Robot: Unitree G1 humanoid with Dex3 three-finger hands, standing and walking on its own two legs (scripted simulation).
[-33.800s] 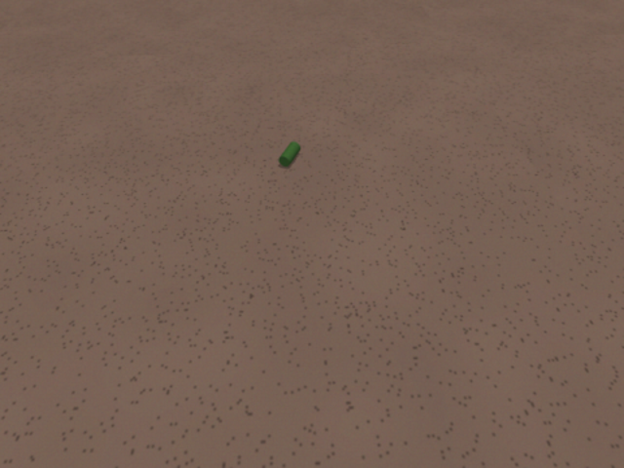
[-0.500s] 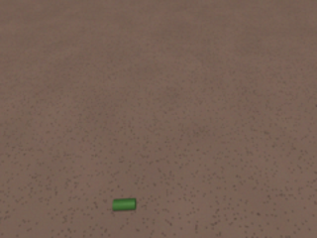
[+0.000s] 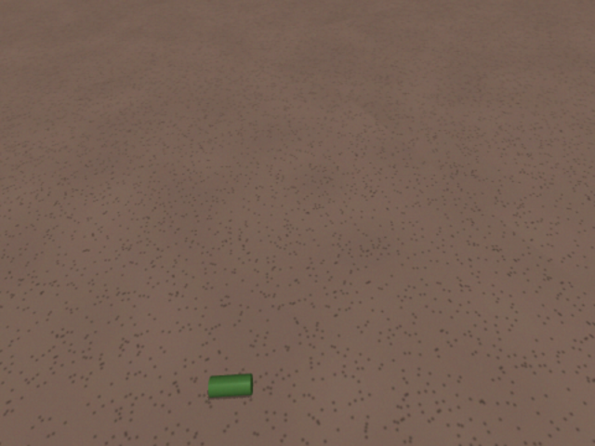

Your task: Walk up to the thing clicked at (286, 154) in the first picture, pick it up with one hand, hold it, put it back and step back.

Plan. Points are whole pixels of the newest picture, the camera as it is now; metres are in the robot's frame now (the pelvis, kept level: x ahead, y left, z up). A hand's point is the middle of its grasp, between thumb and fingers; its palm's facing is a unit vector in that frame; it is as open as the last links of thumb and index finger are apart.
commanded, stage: stand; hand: left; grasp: from above
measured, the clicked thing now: (231, 385) +0.42 +0.26 -0.75
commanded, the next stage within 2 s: step back in 0.26 s
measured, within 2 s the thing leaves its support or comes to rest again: neither
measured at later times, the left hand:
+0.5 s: hand out of the picture +0.07 +0.28 -0.17, palm faces -0.04 -0.92 -0.38, open 7.4 cm
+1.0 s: hand out of the picture +0.02 +0.30 -0.18, palm faces -0.12 -0.91 -0.39, open 7.4 cm
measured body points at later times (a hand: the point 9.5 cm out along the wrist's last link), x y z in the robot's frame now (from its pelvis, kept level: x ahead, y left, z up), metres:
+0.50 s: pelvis -0.04 +0.02 -0.01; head +0.03 +0.02 +0.43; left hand +0.07 +0.33 -0.14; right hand +0.04 -0.30 -0.13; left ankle -0.06 +0.13 -0.72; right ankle -0.01 -0.10 -0.75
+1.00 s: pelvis -0.12 +0.05 -0.03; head -0.05 +0.04 +0.41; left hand +0.02 +0.35 -0.15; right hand -0.04 -0.27 -0.15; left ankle -0.07 +0.15 -0.75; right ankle -0.14 -0.07 -0.75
